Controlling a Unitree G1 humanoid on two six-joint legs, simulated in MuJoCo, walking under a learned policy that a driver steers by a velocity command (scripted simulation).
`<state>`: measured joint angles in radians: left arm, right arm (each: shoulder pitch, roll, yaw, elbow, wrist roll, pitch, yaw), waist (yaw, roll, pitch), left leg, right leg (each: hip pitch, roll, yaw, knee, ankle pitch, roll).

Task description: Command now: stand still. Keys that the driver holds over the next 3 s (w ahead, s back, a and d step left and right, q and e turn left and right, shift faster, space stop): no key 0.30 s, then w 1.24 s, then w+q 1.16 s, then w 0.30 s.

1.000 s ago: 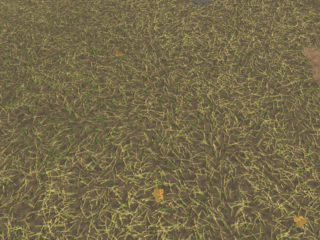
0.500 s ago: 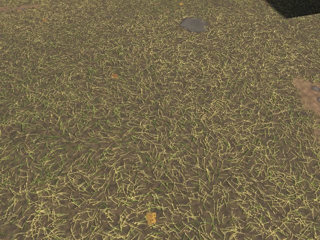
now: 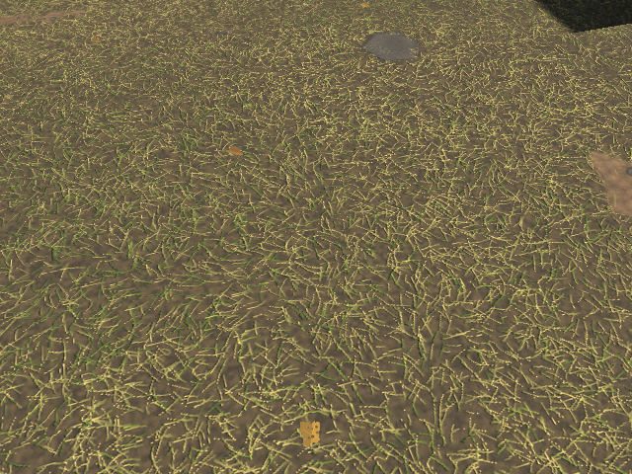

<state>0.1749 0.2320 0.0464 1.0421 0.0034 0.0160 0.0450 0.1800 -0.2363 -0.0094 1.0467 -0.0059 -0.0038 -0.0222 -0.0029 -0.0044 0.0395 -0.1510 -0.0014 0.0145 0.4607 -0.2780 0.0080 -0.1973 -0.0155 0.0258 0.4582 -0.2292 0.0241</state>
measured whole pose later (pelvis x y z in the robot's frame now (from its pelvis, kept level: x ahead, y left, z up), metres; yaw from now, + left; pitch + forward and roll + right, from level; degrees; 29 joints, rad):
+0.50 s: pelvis +0.03 -0.01 +0.00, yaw +0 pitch +0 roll +0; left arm 0.25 0.22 0.04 1.12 -0.02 -0.04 0.02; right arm 0.33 -0.24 -0.04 1.07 0.02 -0.03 -0.03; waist -0.01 0.02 -0.02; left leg -0.15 0.01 0.01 0.48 -0.34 0.03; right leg -0.30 -0.01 -0.04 0.73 -0.45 -0.05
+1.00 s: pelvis +0.24 -0.02 -0.02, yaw +0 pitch +2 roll +0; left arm 0.50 0.21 0.03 1.12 -0.01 -0.07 0.02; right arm -0.08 -0.22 -0.03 0.84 0.03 -0.09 0.05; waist 0.09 0.02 0.04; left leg -0.59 0.02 0.06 0.54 -0.02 0.08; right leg 0.21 0.00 -0.04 0.16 -0.40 -0.01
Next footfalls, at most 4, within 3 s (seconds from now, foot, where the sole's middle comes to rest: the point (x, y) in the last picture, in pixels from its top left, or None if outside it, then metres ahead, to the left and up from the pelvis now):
1.04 left None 0.45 0.10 -0.78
1.58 right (388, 368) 0.77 -0.14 -0.78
2.14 left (276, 278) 1.03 0.13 -0.78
2.62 right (299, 188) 1.38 0.08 -0.78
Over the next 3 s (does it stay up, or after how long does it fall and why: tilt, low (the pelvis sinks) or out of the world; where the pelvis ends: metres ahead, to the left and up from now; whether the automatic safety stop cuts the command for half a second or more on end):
stays up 1.34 0.20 0.00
